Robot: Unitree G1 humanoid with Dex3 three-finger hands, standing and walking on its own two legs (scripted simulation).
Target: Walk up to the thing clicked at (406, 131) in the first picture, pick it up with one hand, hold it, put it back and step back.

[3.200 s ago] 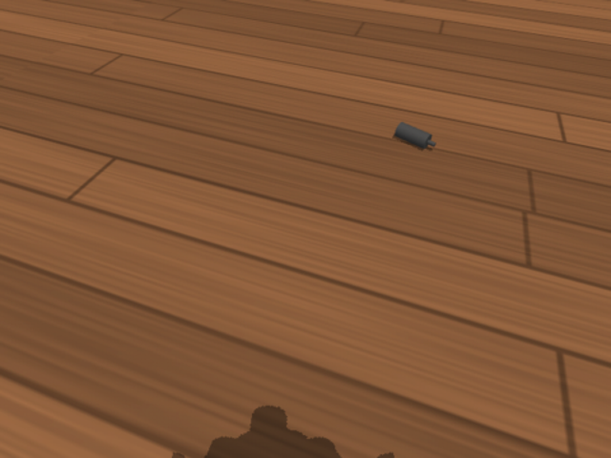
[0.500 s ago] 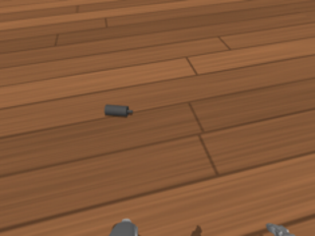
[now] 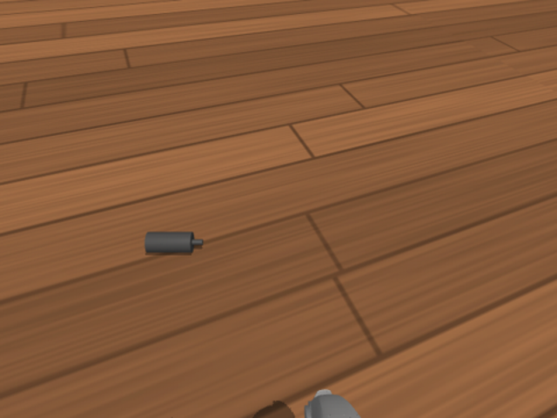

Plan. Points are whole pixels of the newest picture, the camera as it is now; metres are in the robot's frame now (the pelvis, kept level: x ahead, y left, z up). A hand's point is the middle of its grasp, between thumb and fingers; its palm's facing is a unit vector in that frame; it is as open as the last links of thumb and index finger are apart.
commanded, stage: walk up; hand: left
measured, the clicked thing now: (175, 242) +0.94 +0.36 -0.73
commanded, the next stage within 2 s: none
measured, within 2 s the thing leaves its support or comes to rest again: neither
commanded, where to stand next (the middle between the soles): +0.55 +0.14 m, yaw -1 degrees
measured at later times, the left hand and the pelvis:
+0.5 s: hand (86, 374) +0.24 +0.29 -0.12, palm faces -0.01 -0.90 -0.43, open 7.4 cm; pelvis +0.18 +0.02 +0.00, yaw +1 degrees
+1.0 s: hand (70, 298) +0.39 +0.38 -0.15, palm faces -0.07 -0.92 -0.39, open 7.4 cm; pelvis +0.33 +0.10 -0.01, yaw +0 degrees
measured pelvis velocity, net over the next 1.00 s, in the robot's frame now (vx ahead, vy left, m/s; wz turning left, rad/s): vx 0.33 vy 0.10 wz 0.00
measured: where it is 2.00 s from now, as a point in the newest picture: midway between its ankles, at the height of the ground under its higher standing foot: (218, 367)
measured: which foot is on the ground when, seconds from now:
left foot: down 0.00-0.18, up 0.20-0.60, down 0.62-1.00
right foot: up 0.00-0.14, down 0.16-0.66, up 0.68-1.00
